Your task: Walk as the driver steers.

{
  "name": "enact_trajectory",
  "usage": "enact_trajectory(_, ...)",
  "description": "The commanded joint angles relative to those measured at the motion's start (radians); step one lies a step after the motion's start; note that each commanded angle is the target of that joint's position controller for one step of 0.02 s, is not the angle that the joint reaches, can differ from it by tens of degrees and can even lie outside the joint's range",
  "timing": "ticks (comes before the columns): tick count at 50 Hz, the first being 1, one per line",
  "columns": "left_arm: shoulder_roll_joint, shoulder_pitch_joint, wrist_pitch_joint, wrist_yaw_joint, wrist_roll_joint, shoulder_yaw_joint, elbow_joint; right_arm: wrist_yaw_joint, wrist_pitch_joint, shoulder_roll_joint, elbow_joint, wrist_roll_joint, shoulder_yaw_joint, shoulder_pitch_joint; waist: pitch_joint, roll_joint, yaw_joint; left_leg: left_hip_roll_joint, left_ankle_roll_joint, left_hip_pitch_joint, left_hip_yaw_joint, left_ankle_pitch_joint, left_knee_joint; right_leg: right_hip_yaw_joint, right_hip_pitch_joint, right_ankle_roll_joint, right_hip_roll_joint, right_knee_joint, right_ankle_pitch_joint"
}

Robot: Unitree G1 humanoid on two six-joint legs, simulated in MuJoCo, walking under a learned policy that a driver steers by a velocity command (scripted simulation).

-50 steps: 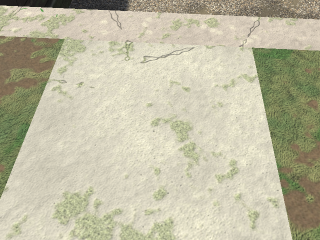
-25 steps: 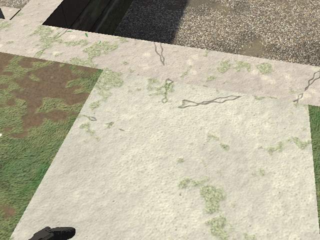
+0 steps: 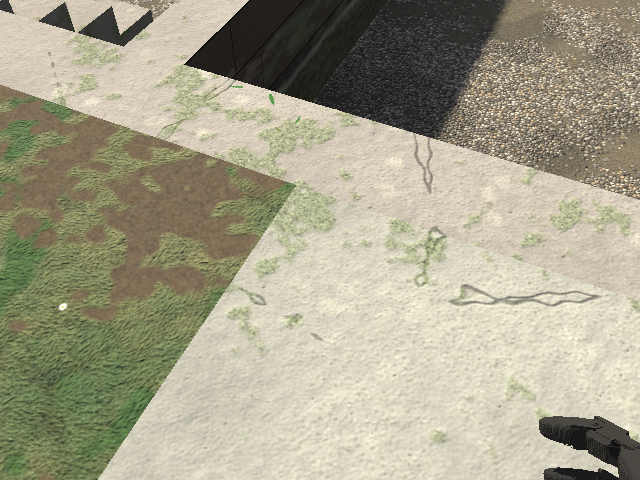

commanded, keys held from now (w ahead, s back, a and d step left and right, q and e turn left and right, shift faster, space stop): w+e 0.46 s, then e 0.42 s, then no key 0.12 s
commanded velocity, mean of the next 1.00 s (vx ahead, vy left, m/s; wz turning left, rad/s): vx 0.34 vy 0.00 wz -0.43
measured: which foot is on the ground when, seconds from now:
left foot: down 0.00-0.56, up 0.58-1.00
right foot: down 0.00-0.00, up 0.02-0.52, down 0.54-1.00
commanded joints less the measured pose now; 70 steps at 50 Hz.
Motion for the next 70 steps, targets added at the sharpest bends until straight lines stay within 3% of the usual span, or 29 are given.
enact_trajectory(1, -0.004, 0.063, -0.032, 0.001, 0.016, -0.025, -0.100, -0.014, 0.002, -0.309, 0.044, -0.020, -0.100, 0.416, -0.368, 0.267, -0.174, 0.387, 0.266, 0.896, -0.609, -0.113, -0.075, 0.006, -0.641, -0.025, 0.042, 0.752, -0.011)
enact_trajectory(2, 0.091, 0.024, -0.048, -0.004, -0.008, -0.003, -0.081, -0.014, 0.006, -0.212, 0.045, -0.012, -0.077, 0.434, -0.365, 0.196, -0.213, 0.393, 0.256, 0.870, -0.709, -0.236, -0.152, 0.137, -0.756, -0.034, 0.014, 0.882, -0.141)
enact_trajectory(3, 0.142, -0.064, -0.055, -0.007, -0.029, 0.013, -0.111, -0.016, 0.003, -0.177, 0.042, -0.010, -0.062, 0.368, -0.211, 0.140, -0.205, 0.359, 0.209, 0.741, -0.552, -0.201, -0.172, 0.134, -0.810, -0.043, -0.030, 0.903, -0.061)
enact_trajectory(6, 0.111, -0.113, -0.028, 0.000, -0.008, 0.021, -0.115, -0.009, -0.012, -0.104, 0.040, -0.023, -0.041, 0.215, -0.057, 0.084, -0.108, 0.252, 0.151, 0.414, -0.277, -0.044, -0.275, 0.117, -0.682, -0.030, -0.124, 0.774, 0.125)
enact_trajectory(10, 0.057, -0.116, 0.013, 0.003, -0.009, 0.020, -0.122, -0.014, -0.036, -0.122, 0.079, -0.028, -0.054, 0.204, -0.006, 0.062, -0.074, 0.242, 0.153, 0.316, -0.125, 0.059, -0.361, 0.134, -0.676, -0.007, -0.129, 0.706, 0.238)
enact_trajectory(17, 0.027, -0.310, 0.005, -0.026, 0.003, 0.009, -0.190, -0.041, -0.024, -0.161, 0.131, -0.022, -0.063, 0.257, 0.055, 0.029, -0.135, 0.219, 0.103, 0.388, 0.084, 0.125, -0.382, 0.067, -0.706, -0.011, -0.103, 0.367, 0.536)
enact_trajectory(22, 0.023, -0.439, 0.005, -0.056, 0.000, 0.001, -0.275, -0.047, 0.012, -0.190, 0.173, -0.003, -0.075, 0.331, 0.092, 0.028, -0.176, 0.275, 0.086, 0.571, 0.135, 0.235, -0.302, -0.005, -0.764, -0.053, -0.082, 0.248, 0.413)
enact_trajectory(24, 0.044, -0.419, 0.007, -0.067, 0.002, 0.013, -0.296, -0.055, 0.029, -0.213, 0.167, 0.001, -0.080, 0.301, 0.068, 0.059, -0.139, 0.275, 0.060, 0.597, 0.168, 0.548, -0.189, -0.063, -0.683, -0.084, -0.032, 0.225, 0.313)
enact_trajectory(26, 0.108, -0.230, 0.005, -0.066, 0.006, 0.049, -0.263, -0.070, 0.051, -0.235, 0.151, 0.004, -0.084, 0.271, -0.053, 0.088, -0.036, 0.239, 0.018, 0.566, 0.192, 0.856, 0.096, -0.116, -0.427, -0.124, 0.063, 0.189, 0.299)
enact_trajectory(27, 0.171, -0.089, 0.004, -0.050, 0.011, 0.080, -0.233, -0.074, 0.048, -0.230, 0.140, 0.010, -0.078, 0.262, -0.131, 0.053, 0.041, 0.186, -0.036, 0.433, 0.209, 0.720, 0.329, -0.068, -0.178, -0.161, 0.069, 0.094, 0.477)
enact_trajectory(28, 0.275, -0.035, 0.013, -0.022, 0.017, 0.098, -0.221, -0.068, 0.031, -0.124, 0.104, -0.042, -0.046, 0.304, -0.234, -0.183, -0.006, 0.086, -0.096, 0.115, 0.194, -0.117, 0.672, 0.240, 0.140, -0.237, -0.159, 0.164, 0.921)
enact_trajectory(29, 0.314, -0.075, 0.006, -0.028, 0.035, 0.095, -0.274, -0.050, 0.001, -0.094, 0.075, -0.034, -0.021, 0.395, -0.455, -0.273, -0.065, -0.090, -0.139, -0.159, -0.011, -0.657, 0.978, 0.751, 0.395, -0.483, -0.399, 0.081, 1.019)
enact_trajectory(30, 0.242, -0.074, 0.011, -0.034, 0.030, 0.079, -0.287, -0.041, -0.013, -0.189, 0.081, -0.002, -0.044, 0.292, -0.468, -0.082, 0.008, -0.021, -0.121, -0.190, -0.140, -0.597, 0.995, 0.618, 0.358, -0.432, -0.348, 0.056, 1.059)
enact_trajectory(31, 0.196, -0.129, 0.008, -0.032, 0.016, 0.068, -0.289, -0.042, -0.015, -0.181, 0.051, 0.015, -0.041, 0.224, -0.323, -0.067, -0.011, 0.016, -0.104, -0.234, -0.119, -0.514, 0.926, 0.461, 0.231, -0.383, -0.299, 0.053, 1.025)
enact_trajectory(32, 0.167, -0.181, 0.010, -0.028, 0.000, 0.062, -0.291, -0.055, -0.009, -0.167, 0.065, -0.001, -0.041, 0.209, -0.204, 0.016, -0.049, 0.052, -0.109, -0.228, -0.100, -0.450, 0.848, 0.378, 0.073, -0.331, -0.239, 0.026, 0.948)
enact_trajectory(36, 0.160, -0.258, 0.021, -0.014, 0.025, 0.060, -0.319, -0.073, 0.044, -0.153, 0.056, -0.021, -0.049, 0.250, -0.135, -0.049, -0.135, 0.058, -0.136, -0.069, -0.087, -0.350, 0.692, 0.283, -0.246, -0.310, -0.167, -0.050, 0.950)
enact_trajectory(41, 0.180, -0.254, 0.051, 0.019, 0.007, 0.066, -0.321, -0.080, 0.061, -0.135, 0.028, -0.027, -0.039, 0.174, -0.170, -0.092, -0.118, 0.022, -0.166, -0.071, -0.099, -0.204, 0.472, 0.280, -0.264, -0.261, -0.124, -0.027, 0.807)
enact_trajectory(49, 0.143, -0.251, 0.084, 0.028, 0.014, 0.045, -0.331, -0.048, 0.046, -0.146, -0.003, -0.014, -0.041, 0.104, -0.139, -0.166, -0.083, -0.019, -0.131, 0.064, -0.095, -0.178, 0.140, 0.405, -0.228, -0.209, -0.127, 0.070, 0.582)
enact_trajectory(51, 0.106, -0.247, 0.082, 0.030, 0.012, 0.029, -0.331, -0.042, 0.031, -0.150, 0.001, -0.025, -0.044, 0.144, -0.119, -0.146, -0.114, 0.026, -0.076, 0.228, -0.113, 0.068, -0.095, 0.401, -0.270, -0.139, -0.070, 0.133, 0.471)
enact_trajectory(52, 0.058, -0.198, 0.077, 0.030, 0.035, 0.013, -0.334, -0.047, 0.029, -0.214, -0.016, -0.047, -0.052, 0.147, -0.150, 0.012, -0.077, 0.210, -0.011, 0.335, -0.279, 0.319, -0.110, 0.304, -0.334, -0.079, 0.014, 0.280, 0.248)
enact_trajectory(53, 0.066, -0.132, 0.070, 0.030, 0.028, 0.018, -0.339, -0.048, 0.040, -0.235, -0.002, -0.070, -0.056, 0.130, -0.129, 0.246, -0.019, 0.350, 0.166, 0.360, -0.458, 0.508, -0.106, 0.188, -0.462, -0.017, 0.132, 0.390, -0.139)
enact_trajectory(54, 0.140, -0.167, 0.066, 0.031, 0.034, 0.033, -0.337, -0.046, 0.039, -0.171, -0.003, -0.058, -0.042, 0.153, -0.141, 0.234, -0.072, 0.391, 0.249, 0.354, -0.542, 0.454, -0.134, 0.183, -0.503, 0.027, 0.085, 0.544, -0.232)
enact_trajectory(55, 0.179, -0.203, 0.071, 0.032, 0.021, 0.049, -0.331, -0.044, 0.038, -0.165, -0.001, -0.046, -0.041, 0.161, -0.129, 0.171, -0.095, 0.349, 0.231, 0.362, -0.483, 0.397, -0.122, 0.181, -0.529, 0.044, 0.078, 0.648, -0.206)
enact_trajectory(58, 0.116, -0.209, 0.102, 0.036, 0.015, 0.041, -0.304, -0.046, 0.052, -0.157, 0.002, -0.020, -0.036, 0.104, -0.098, 0.110, -0.074, 0.245, 0.147, 0.314, -0.318, 0.311, -0.113, 0.165, -0.503, 0.083, 0.043, 0.658, -0.110)
enact_trajectory(61, 0.034, -0.232, 0.101, 0.027, 0.013, 0.011, -0.300, -0.044, 0.074, -0.137, 0.011, -0.023, -0.033, 0.093, -0.106, 0.174, -0.088, 0.160, 0.115, 0.295, -0.203, 0.297, -0.106, 0.065, -0.372, 0.093, 0.026, 0.387, -0.047)
enact_trajectory(65, 0.049, -0.206, 0.097, 0.019, 0.013, 0.018, -0.266, -0.041, 0.084, -0.139, 0.034, -0.008, -0.030, 0.132, -0.111, 0.179, -0.084, 0.153, 0.099, 0.292, -0.213, 0.141, -0.081, 0.024, -0.199, 0.052, 0.034, -0.005, 0.239)
enact_trajectory(67, 0.121, -0.212, 0.097, 0.023, 0.038, 0.026, -0.280, -0.032, 0.066, -0.118, 0.046, -0.025, -0.018, 0.173, -0.117, 0.068, -0.108, 0.113, 0.001, 0.182, -0.181, -0.055, -0.048, 0.144, -0.076, -0.010, -0.078, -0.002, 0.428)
enact_trajectory(68, 0.149, -0.229, 0.098, 0.022, 0.039, 0.035, -0.260, -0.025, 0.055, -0.087, 0.048, -0.035, -0.012, 0.209, -0.107, -0.102, -0.161, 0.027, -0.050, 0.195, -0.084, -0.176, -0.047, 0.167, -0.153, -0.062, -0.103, 0.033, 0.335)
enact_trajectory(70, 0.057, -0.252, 0.084, 0.010, 0.048, 0.012, -0.259, -0.028, 0.055, -0.110, 0.054, -0.040, -0.016, 0.121, -0.040, -0.093, -0.117, 0.015, -0.094, 0.272, -0.061, -0.152, -0.018, 0.169, -0.297, -0.062, -0.076, -0.019, 0.113)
